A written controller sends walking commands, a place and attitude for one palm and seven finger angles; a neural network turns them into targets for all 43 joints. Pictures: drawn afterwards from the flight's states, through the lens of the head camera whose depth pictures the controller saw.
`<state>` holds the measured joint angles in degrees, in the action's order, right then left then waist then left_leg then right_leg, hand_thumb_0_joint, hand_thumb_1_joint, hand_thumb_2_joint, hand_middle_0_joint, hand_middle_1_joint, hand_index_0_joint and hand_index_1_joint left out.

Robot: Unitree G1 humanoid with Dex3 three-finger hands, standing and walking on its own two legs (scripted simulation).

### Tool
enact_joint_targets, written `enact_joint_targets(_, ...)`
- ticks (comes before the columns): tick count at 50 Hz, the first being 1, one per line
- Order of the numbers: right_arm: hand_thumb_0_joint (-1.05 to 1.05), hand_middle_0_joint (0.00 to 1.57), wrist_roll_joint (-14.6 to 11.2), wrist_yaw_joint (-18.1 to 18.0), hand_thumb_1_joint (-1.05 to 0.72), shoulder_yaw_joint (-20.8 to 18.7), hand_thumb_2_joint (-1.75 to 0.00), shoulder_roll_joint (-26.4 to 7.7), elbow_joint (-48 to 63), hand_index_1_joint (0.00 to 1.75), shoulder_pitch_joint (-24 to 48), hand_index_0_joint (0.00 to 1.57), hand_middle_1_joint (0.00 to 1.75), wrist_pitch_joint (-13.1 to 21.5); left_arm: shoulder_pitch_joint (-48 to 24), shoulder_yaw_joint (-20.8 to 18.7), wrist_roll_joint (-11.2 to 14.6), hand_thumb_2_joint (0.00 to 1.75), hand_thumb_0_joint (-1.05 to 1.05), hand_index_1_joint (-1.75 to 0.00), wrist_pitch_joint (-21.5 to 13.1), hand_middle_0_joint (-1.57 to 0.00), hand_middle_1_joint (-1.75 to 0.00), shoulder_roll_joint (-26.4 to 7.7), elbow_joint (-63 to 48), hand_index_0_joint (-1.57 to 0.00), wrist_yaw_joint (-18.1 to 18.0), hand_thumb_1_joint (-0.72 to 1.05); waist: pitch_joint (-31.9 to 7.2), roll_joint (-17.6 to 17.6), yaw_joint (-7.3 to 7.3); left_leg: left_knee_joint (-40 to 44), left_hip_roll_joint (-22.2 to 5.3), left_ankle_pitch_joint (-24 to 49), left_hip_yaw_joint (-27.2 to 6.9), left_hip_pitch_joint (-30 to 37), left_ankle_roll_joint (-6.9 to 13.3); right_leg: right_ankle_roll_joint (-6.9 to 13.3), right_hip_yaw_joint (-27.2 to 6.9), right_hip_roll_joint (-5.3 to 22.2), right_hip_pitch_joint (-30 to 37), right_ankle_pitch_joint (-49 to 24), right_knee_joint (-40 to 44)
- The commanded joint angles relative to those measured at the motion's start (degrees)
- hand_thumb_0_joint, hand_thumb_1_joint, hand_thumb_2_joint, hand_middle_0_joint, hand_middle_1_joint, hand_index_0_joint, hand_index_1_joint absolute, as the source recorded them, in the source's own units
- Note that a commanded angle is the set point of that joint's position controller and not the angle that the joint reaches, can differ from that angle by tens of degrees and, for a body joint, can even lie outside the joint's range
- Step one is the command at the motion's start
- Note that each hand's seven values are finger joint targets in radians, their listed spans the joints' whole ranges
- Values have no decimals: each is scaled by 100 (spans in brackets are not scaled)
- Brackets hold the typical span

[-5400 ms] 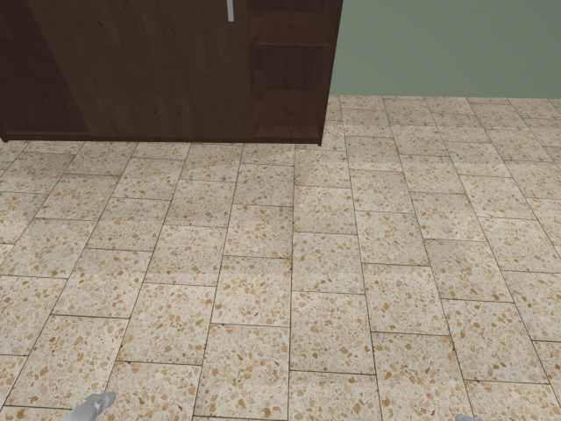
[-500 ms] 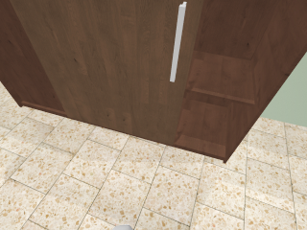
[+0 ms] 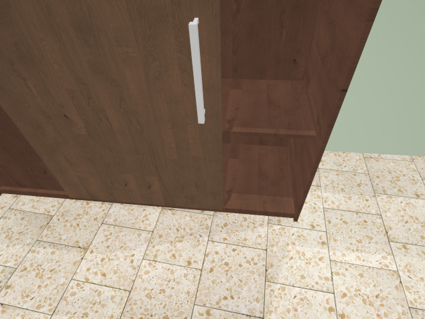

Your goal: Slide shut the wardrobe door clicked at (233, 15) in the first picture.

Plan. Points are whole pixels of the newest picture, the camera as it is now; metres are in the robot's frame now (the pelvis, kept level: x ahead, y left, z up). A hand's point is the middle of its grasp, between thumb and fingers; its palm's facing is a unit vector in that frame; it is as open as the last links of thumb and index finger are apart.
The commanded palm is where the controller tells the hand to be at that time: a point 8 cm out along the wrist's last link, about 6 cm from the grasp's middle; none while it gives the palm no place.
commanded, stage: take the last steps up to it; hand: left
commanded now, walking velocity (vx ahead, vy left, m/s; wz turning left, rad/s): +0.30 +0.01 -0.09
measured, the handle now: (199, 76) +0.77 +0.11 +0.08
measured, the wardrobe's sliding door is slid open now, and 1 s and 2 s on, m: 0.38 0.38 0.38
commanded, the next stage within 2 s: come to a stop and stand still in 0.88 s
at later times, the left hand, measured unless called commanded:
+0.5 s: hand out of the picture +0.10 +0.22 -0.17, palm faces +0.00 -0.99 -0.14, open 7.4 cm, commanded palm none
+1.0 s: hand (163, 238) +0.35 +0.17 -0.16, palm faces +0.01 -0.97 -0.23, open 7.1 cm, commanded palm none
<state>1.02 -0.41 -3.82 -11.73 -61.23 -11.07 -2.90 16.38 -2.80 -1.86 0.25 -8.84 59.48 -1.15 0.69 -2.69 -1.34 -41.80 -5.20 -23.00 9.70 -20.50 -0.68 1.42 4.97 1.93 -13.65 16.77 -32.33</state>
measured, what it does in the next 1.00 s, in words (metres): walks ahead: left foot, then right foot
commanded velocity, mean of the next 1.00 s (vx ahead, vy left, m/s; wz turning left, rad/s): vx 0.24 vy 0.01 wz -0.03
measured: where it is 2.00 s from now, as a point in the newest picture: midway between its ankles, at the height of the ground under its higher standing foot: outside the picture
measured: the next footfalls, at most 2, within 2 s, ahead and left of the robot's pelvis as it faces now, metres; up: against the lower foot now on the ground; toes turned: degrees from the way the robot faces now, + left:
left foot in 0.32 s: +0.07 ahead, +0.14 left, +0.00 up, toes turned +7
right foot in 0.76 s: +0.33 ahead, -0.10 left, +0.00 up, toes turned -12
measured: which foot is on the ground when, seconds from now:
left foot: up 0.00-0.30, down 0.32-0.78, up 0.80-1.00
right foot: down 0.00-0.32, up 0.34-0.74, down 0.76-1.00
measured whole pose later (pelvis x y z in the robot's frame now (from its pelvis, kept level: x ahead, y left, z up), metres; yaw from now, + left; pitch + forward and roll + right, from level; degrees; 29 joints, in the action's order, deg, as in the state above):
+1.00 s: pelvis +0.27 -0.01 +0.01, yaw -2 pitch +0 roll -1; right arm 1.1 -1.1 -3.2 -10.0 -61.1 -14.4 1.3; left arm 10.4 -3.3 -1.1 -4.3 -8.9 59.5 -1.2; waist 3.5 -2.3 0.9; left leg -59.7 -6.3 -19.3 3.4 -27.3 -0.8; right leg 4.2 10.5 -0.1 -13.9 11.8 -25.1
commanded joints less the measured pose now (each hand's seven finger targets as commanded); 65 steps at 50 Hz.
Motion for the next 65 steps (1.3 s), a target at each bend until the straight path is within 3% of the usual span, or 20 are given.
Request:
enact_joint_targets(1,0,20,57,109,-90,-22,-90,-223,446,30,107,20,30,182,222,-153,43,90,0,-30,-123,-20,-30,-886,-173,-20,-69,90,646,1265,56,-1238,-57,112,-576,-920,-36,709,-1933,1493,-299,1732,2537)
enact_joint_targets(10,0,20,25,124,-90,21,-90,-75,496,30,-62,20,30,409,723,-213,13,90,0,-30,-273,-20,-30,-993,103,-20,28,90,293,1125,-192,133,2,-181,-417,-646,-67,899,-1668,1489,719,961,2241)
enact_joint_targets(14,0,20,17,31,-90,86,-90,-44,85,30,-1100,20,30,544,362,-212,112,90,0,-30,-222,-20,-30,-858,134,-20,69,90,68,745,236,1790,238,667,-153,1312,-13,529,-1065,893,-216,1052,1493)
enact_joint_targets(15,0,20,14,-21,-90,44,-90,-274,-51,30,-1503,20,30,576,304,-173,127,90,0,-30,-203,-20,-30,-674,86,-20,99,90,17,-25,396,2093,-114,237,-736,2006,118,322,-782,578,-919,1143,787)
enact_joint_targets(16,0,20,72,-64,-90,-48,-90,-693,-160,30,-1988,20,30,590,97,-119,141,90,0,-30,-185,-20,-30,-320,-85,-20,140,90,165,-1325,610,2899,-1235,-837,-2269,2283,488,63,-68,-3,-1829,1072,-622)
enact_joint_targets(17,0,20,90,-100,-90,-104,-90,-943,-151,30,-2234,20,30,542,-282,-99,84,90,0,-30,-201,-20,-30,-294,-295,-20,145,90,503,-1498,698,3546,-1933,-1396,-3202,2129,907,1,98,-150,-2481,1400,-1660)
enact_joint_targets(23,0,20,27,-174,-90,129,-90,-225,-120,30,-1641,20,30,738,-317,-111,20,90,0,-30,-198,-20,-30,-237,-89,-20,262,90,690,-129,279,3335,-1152,1611,-1476,1928,860,-124,-262,407,-2534,-140,-2864)
enact_joint_targets(33,0,20,64,-176,-90,94,-90,-203,-444,30,-1998,20,30,730,-1273,-39,73,90,0,-30,-196,-20,-30,-137,-490,-20,250,90,774,-449,414,2719,-1049,4046,-579,2204,858,-10,266,221,-1841,-334,-669)
enact_joint_targets(35,0,20,36,-170,-90,67,-90,-286,-468,30,-1924,20,30,705,-851,-75,73,90,0,-30,-242,-20,-30,-258,-392,-20,223,90,491,-306,208,2102,-1040,5008,-509,2126,809,142,403,-29,-989,-315,-312)
enact_joint_targets(37,0,20,-39,-144,-90,59,-90,-316,-416,30,-1711,20,30,714,444,-177,27,90,0,-30,-337,-20,-30,-526,23,-20,184,90,-182,-64,-392,663,-709,4794,-233,1481,527,251,391,-121,896,-1110,246)
enact_joint_targets(38,0,20,-100,-80,-90,85,-90,-132,-339,30,-1779,20,30,727,1191,-307,-9,90,0,-30,-418,-20,-30,-1035,216,-20,115,90,-835,766,-672,-851,-299,3062,-22,272,301,629,-844,967,2343,-1602,316)
enact_joint_targets(39,0,20,-134,-95,-90,125,-90,98,-178,30,-2040,20,30,736,1570,-424,59,90,0,-30,-422,-20,-30,-1567,277,-20,72,90,-1462,1857,-539,-2785,478,-948,-181,-767,99,1333,-3030,2471,3057,-2669,972)
enact_joint_targets(40,0,20,-139,-120,-90,86,-90,-117,-115,30,-1729,20,30,662,1209,-384,154,90,0,-30,-375,-20,-30,-1414,195,-20,20,90,-1140,1228,-486,-3435,249,-961,-878,-830,259,1521,-2913,2430,2384,-2182,1343)
enact_joint_targets(43,0,20,-34,-58,-90,91,-90,159,-30,30,-1059,20,30,546,-2,-173,135,90,0,-30,-390,-20,-30,-744,-51,-20,1,90,255,437,-7,-3192,-267,137,-1043,-874,216,1019,-1594,1864,188,-1475,1831)
enact_joint_targets(46,0,20,16,-33,-90,129,-90,348,-143,30,-1448,20,30,396,-206,-77,72,90,0,-30,-472,-20,-30,-517,-54,-20,-24,90,75,508,374,-2259,-275,346,-834,-365,26,847,-610,1517,-290,-2311,1905)
enact_joint_targets(54,0,20,-54,-63,-90,263,-90,193,97,30,-625,20,30,364,-147,-7,73,90,0,-30,-300,-20,-30,-676,32,-20,-66,90,-301,945,166,560,108,930,-598,295,-172,698,-256,1079,527,-3983,1197)
enact_joint_targets(57,0,20,-50,-98,-90,174,-90,-190,114,30,-680,20,30,388,-56,-9,128,90,0,-30,-162,-20,-30,-724,37,-20,-116,90,-356,389,213,1641,-117,3585,-768,1282,-64,206,-128,744,246,-3028,390)
enact_joint_targets(59,0,20,-33,-159,-90,75,-90,-700,228,30,-596,20,30,335,281,28,156,90,0,-30,-42,-20,-30,-498,-17,-20,-173,90,-337,-531,125,1661,-1185,5896,-1506,1609,541,-138,33,243,-200,-596,-34)
enact_joint_targets(61,0,20,-23,-232,-90,85,-90,-671,275,30,-272,20,30,296,292,10,158,90,0,-30,62,-20,-30,-564,11,-20,-155,90,-2,-1261,83,2248,-1445,5979,-1849,1156,1003,-219,-117,47,-366,1432,-1207)
enact_joint_targets(65,0,20,4,-299,-90,-5,-90,-728,501,30,115,20,30,200,254,-123,104,90,0,-30,187,-20,-30,-683,-61,-20,-123,90,-232,-555,61,2027,-1451,5435,-1666,1289,1263,-238,-654,-23,-987,1456,-2798)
